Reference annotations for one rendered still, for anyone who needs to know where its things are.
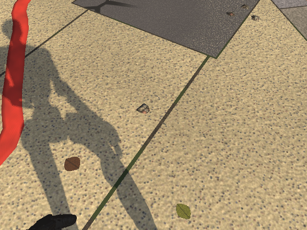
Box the robot left hand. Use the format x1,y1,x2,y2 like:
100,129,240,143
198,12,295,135
26,214,77,230

